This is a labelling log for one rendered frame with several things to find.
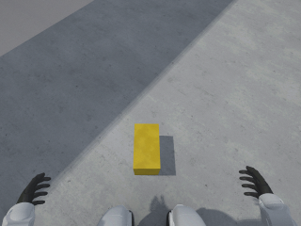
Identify robot left hand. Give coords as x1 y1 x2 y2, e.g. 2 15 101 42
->
16 172 52 205

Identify left robot forearm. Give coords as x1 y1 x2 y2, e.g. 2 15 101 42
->
2 202 36 226

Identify right robot thigh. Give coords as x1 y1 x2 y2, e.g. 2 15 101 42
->
168 205 206 226

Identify right robot forearm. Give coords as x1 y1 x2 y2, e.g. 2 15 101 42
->
258 193 298 226

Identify left robot thigh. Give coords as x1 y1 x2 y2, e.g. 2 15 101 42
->
97 206 132 226

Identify carton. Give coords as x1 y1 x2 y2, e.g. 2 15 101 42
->
133 123 161 175

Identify robot thigh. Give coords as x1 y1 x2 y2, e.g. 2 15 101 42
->
97 206 132 226
168 205 206 226

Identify robot right hand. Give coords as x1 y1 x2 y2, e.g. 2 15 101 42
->
239 166 274 199

